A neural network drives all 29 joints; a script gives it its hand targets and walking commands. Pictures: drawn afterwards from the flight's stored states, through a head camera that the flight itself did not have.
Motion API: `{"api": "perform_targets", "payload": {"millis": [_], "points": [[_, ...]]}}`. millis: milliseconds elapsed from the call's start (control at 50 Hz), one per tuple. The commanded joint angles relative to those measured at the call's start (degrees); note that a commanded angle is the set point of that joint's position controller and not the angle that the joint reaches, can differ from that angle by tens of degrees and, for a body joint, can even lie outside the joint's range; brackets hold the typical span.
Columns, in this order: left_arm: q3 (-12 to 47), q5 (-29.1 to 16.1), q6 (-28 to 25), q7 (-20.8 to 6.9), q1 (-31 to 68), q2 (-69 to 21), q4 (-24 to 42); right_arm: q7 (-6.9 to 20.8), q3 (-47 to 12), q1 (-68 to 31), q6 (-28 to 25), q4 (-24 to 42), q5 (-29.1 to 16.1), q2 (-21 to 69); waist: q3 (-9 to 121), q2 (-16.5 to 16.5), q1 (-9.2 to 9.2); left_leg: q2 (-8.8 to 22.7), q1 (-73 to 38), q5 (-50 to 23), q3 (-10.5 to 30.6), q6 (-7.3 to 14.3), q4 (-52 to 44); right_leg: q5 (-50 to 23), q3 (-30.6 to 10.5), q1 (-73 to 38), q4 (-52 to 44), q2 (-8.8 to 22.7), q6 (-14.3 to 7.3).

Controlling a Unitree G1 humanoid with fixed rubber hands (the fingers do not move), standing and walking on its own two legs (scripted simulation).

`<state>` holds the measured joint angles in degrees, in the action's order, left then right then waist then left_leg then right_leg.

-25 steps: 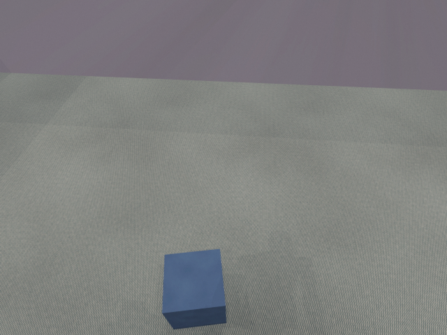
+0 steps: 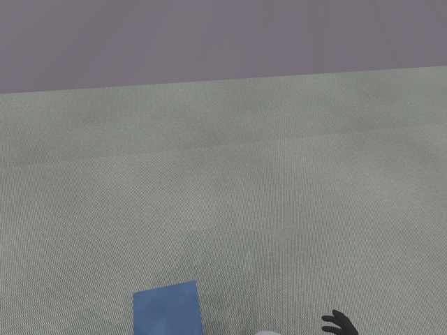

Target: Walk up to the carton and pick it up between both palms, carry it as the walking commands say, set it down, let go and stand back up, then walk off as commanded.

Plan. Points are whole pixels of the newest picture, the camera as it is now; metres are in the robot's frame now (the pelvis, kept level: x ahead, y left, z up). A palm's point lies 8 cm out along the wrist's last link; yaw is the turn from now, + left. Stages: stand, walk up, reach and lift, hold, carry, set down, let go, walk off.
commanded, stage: walk off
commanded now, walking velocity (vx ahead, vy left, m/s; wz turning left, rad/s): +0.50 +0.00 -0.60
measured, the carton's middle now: (171, 324) +0.21 +0.16 -0.64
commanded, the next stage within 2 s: none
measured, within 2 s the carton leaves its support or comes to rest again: rests again in 0.76 s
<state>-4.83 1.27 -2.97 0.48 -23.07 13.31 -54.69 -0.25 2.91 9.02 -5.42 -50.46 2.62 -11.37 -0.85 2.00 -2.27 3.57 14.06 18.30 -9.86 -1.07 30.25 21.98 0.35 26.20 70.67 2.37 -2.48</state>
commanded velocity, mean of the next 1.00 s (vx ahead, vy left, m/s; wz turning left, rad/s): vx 0.50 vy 0.00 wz -0.60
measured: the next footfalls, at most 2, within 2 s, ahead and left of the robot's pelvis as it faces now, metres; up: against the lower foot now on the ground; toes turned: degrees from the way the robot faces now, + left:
right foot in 0.28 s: +0.30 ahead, -0.13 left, +0.00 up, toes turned -10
left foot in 0.74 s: +0.24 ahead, -0.01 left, +0.00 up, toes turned -13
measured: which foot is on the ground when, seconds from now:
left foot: down 0.00-0.28, up 0.30-0.72, down 0.74-0.94, up 0.96-1.00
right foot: up 0.00-0.26, down 0.28-0.72, up 0.74-0.92, down 0.94-1.00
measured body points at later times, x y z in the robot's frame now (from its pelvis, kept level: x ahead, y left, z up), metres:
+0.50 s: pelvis +0.21 -0.11 +0.01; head +0.27 -0.14 +0.45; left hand +0.25 +0.18 -0.11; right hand +0.32 -0.39 -0.12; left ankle +0.04 +0.12 -0.56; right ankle +0.27 -0.13 -0.73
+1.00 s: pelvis +0.23 -0.25 -0.04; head +0.22 -0.28 +0.41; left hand +0.40 -0.01 -0.14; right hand +0.22 -0.56 -0.16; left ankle +0.20 -0.04 -0.67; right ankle +0.14 -0.36 -0.73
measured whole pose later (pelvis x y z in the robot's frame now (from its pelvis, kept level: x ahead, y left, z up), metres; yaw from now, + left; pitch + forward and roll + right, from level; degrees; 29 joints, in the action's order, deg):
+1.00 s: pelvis +0.23 -0.25 -0.04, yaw -30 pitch +2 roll +0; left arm -5.0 1.1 -1.9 -1.5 -21.1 15.7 -46.0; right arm 1.6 4.6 10.0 -1.6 -45.4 3.0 -17.3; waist 1.6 -4.4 -3.1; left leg 11.3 20.3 34.1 -3.2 -4.7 67.4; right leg 27.2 -1.0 23.8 49.4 0.4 0.5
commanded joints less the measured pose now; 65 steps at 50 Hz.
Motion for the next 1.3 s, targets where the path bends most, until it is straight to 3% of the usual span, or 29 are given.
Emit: {"api": "perform_targets", "payload": {"millis": [0,200,220,240,260,280,300,320,380,460,480,600,660,700,720,740,760,780,800,860,900,920,940,960,1000,1020,1120,1240,1280], "points": [[0.0,0.7,0.9,-1.6,4.2,-1.6,6.2,0.1,0.3,9.5,-1.0,-2.0,-0.3,-2.6,-3.1,-10.1,2.6,16.1,-8.1,-23.1,11.1,3.5,-15.1,-5.2,-1.3,15.7,2.5,4.9,0.9],[0.9,0.9,1.6,-4.4,15.5,1.6,11.6,-0.7,1.7,13.2,-1.0,-4.0,-1.7,-11.6,-2.0,-10.7,-0.02,14.1,-12.0,-55.3,-5.8,2.0,-8.2,-13.0,10.0,-3.0,-31.5,-2.7,-2.1],[0.4,0.9,1.3,-4.1,11.8,2.8,10.4,-0.8,2.1,13.4,-0.3,-3.9,-1.8,-12.6,0.3,-10.8,-1.86,14.8,-13.2,-58.4,-6.0,2.1,-1.5,-11.8,9.9,-7.1,-33.2,-4.1,-3.5],[-0.8,-0.3,0.5,-3.3,-3.0,4.6,6.5,-0.9,3.4,6.9,0.3,-2.8,-1.7,-16.3,8.8,-10.3,-10.91,12.5,-16.5,-56.4,-5.5,1.8,12.4,-17.9,5.7,-18.6,-42.3,-3.1,-4.8],[-1.5,0.9,-0.2,-2.3,-7.7,9.8,4.2,-0.2,3.3,8.5,0.6,-1.1,-2.4,-15.5,12.2,-5.4,-10.78,9.7,-8.6,-40.8,-6.0,0.7,25.3,-18.8,6.2,-27.7,-42.3,-3.6,-4.2],[-1.6,1.8,-0.4,-0.8,-7.6,14.4,4.7,-0.1,2.4,9.4,1.0,-1.5,-0.6,-10.7,12.8,-2.4,-9.72,7.5,-2.3,6.5,-2.6,-0.2,34.3,-21.5,-11.6,-32.0,-39.4,11.0,-2.8],[-2.8,2.7,-0.3,-0.2,-4.2,19.3,3.9,0.6,2.2,11.3,1.1,1.6,-1.8,-5.3,14.7,8.8,-3.27,-2.9,16.6,17.7,2.7,-3.0,50.6,-52.3,-32.8,-42.3,-42.1,13.9,-10.8],[-2.6,2.5,-0.7,-0.2,-5.8,17.6,3.0,0.5,2.7,10.4,1.1,2.2,-2.0,-7.8,16.3,-0.7,-2.8,0.4,24.0,14.1,9.0,-2.7,50.6,-60.5,-26.6,-49.7,-41.1,13.1,-8.7],[-0.9,0.8,-1.1,0.5,-1.1,10.8,3.0,0.2,2.5,6.6,2.0,3.1,-0.8,-6.0,12.8,1.4,-0.68,-0.9,23.6,2.7,10.7,-1.6,46.8,-57.4,-15.4,-44.1,-42.3,6.4,-3.6],[0.3,-1.3,-2.3,1.2,-1.5,7.5,3.4,1.3,1.8,5.3,5.5,4.9,-0.1,-4.2,11.7,4.2,3.46,-1.1,17.3,1.7,11.6,-3.5,42.4,-46.5,-20.2,-32.3,-49.3,4.6,-1.6],[1.0,-1.1,-2.5,1.2,-4.9,5.2,2.5,1.3,2.2,0.8,5.7,4.9,0.1,-5.4,9.9,-0.8,1.48,-2.2,18.6,3.0,10.1,-3.4,42.5,-48.5,-18.0,-33.8,-48.7,1.8,1.2],[0.1,-1.1,-2.4,2.4,-9.2,7.4,2.9,1.6,2.1,-2.4,7.0,4.9,0.5,-8.3,9.2,6.8,1.97,-4.1,14.9,2.4,11.9,-2.7,33.0,-31.3,-26.6,-32.8,-58.3,1.8,8.5],[-0.7,-0.4,0.0,2.0,-4.1,8.2,5.0,0.8,2.8,1.5,6.5,4.8,0.3,-11.7,3.5,14.1,5.8,-7.6,0.6,17.1,4.3,-1.7,10.6,-41.6,-19.0,-23.0,-65.5,-4.3,22.5],[-3.2,-0.1,2.8,1.1,8.4,11.6,10.4,-1.3,4.7,20.9,5.2,-0.6,-1.8,-16.2,-1.8,11.3,16.31,-9.3,-27.0,11.9,-3.0,3.6,-21.8,-56.0,-9.8,-5.5,-54.7,-13.4,34.1],[-4.8,-1.7,3.5,0.9,3.7,10.8,9.6,-3.3,5.5,15.8,5.1,-2.3,-3.4,-16.3,0.4,-19.2,13.05,1.5,-29.1,-17.7,4.4,6.5,-29.1,-14.0,-6.8,-0.5,-17.2,-19.6,30.1],[-3.2,0.6,4.1,1.6,-14.1,6.1,6.6,-3.8,1.4,-11.0,4.6,6.6,-1.5,-7.6,10.8,-23.2,-4.66,15.6,-17.8,-23.5,11.8,4.0,-14.2,14.3,-13.2,0.3,7.7,-5.7,14.7],[-1.6,1.2,3.5,1.3,-18.1,3.2,7.2,-3.3,0.2,-20.8,3.7,12.9,-0.2,-5.3,12.8,-15.0,-10.58,23.1,-8.7,-13.1,18.4,6.2,-5.1,17.2,-17.7,1.2,14.6,-0.3,5.4],[-2.3,-0.3,4.3,0.9,-14.4,5.0,10.2,-2.8,2.8,-22.4,3.0,13.2,-0.3,-10.4,3.7,-18.0,-10.16,36.3,4.6,3.4,26.0,10.6,-11.7,14.7,-20.1,7.6,13.3,5.4,1.1],[-1.3,-0.4,5.2,0.2,-9.1,4.0,11.1,-1.4,2.6,-20.2,2.4,12.3,-1.0,-10.0,-1.9,-12.8,-9.63,31.1,-0.5,11.6,21.9,10.6,-17.3,9.9,-13.3,11.5,6.4,5.7,1.2],[-0.6,0.9,4.0,-3.5,4.7,4.7,12.5,-0.7,4.8,-2.1,1.7,6.6,2.2,-14.9,-10.9,-10.8,2.54,16.2,4.1,10.8,3.2,4.0,-11.1,13.1,2.6,1.2,-23.2,0.0,3.7],[-1.2,0.9,2.3,-3.9,-0.3,4.1,10.5,0.0,4.7,2.0,3.1,5.3,1.3,-17.3,-5.5,-1.5,0.27,13.4,6.1,4.5,-2.6,1.9,7.1,0.0,14.4,-10.5,-33.4,-6.7,3.3],[-2.2,1.3,1.4,-2.8,-9.2,6.5,7.6,0.7,4.0,0.8,2.8,6.8,0.6,-15.8,-0.8,9.5,-5.17,9.7,10.8,-7.9,-5.9,-0.1,27.7,0.1,10.5,-20.0,-35.9,-9.0,1.9],[-3.4,0.4,0.6,-2.0,-17.3,15.0,7.2,2.2,2.3,-5.6,2.3,14.2,-0.6,-9.5,2.0,32.7,-7.68,-1.6,30.9,17.4,-4.7,-4.2,49.2,3.0,-32.6,-24.5,-52.3,9.5,-7.9],[-2.2,-1.7,0.5,-1.6,-18.4,14.0,6.3,3.0,0.9,-14.3,1.9,17.7,0.7,-6.8,2.2,25.7,-8.84,1.2,37.9,20.9,7.7,-3.1,55.5,-1.9,-50.7,-25.0,-60.8,15.8,-13.7],[-2.5,0.3,-0.1,0.2,-11.1,15.1,8.1,3.4,-0.2,-17.4,1.0,17.5,-0.9,-5.8,-3.6,2.2,-5.96,6.4,42.0,12.5,11.4,-1.0,53.0,-4.3,-43.2,-22.0,-52.9,17.6,-13.0],[-2.8,0.7,-0.1,0.8,-7.1,15.4,9.3,3.0,-0.7,-13.9,0.8,16.4,-0.5,-5.6,-3.0,0.1,-3.36,7.3,38.0,8.4,11.4,-1.1,47.9,-7.9,-36.8,-19.0,-51.5,15.0,-11.1],[-1.1,-0.8,-0.1,-0.1,-1.1,10.4,10.3,3.0,-0.8,-8.1,3.1,16.7,-0.9,-7.4,-2.5,3.4,0.08,4.7,24.1,-1.8,6.0,-2.9,24.8,-20.7,-18.6,-12.9,-56.2,6.5,-8.1],[-1.7,-0.7,-0.3,-1.7,2.0,12.5,11.5,1.7,0.3,-4.4,3.4,17.5,-1.8,-8.5,0.4,4.3,0.89,0.2,7.5,-10.6,5.7,-2.9,6.6,-20.9,-19.5,-13.9,-53.4,6.8,-4.1],[-1.9,-0.4,-0.5,-1.9,5.1,13.2,12.2,0.7,1.6,5.3,2.8,15.1,-1.6,-10.6,3.5,1.8,5.93,-2.1,-5.2,-8.1,3.7,-1.6,1.7,-29.1,-18.7,-11.8,-42.6,4.4,-2.4]]}}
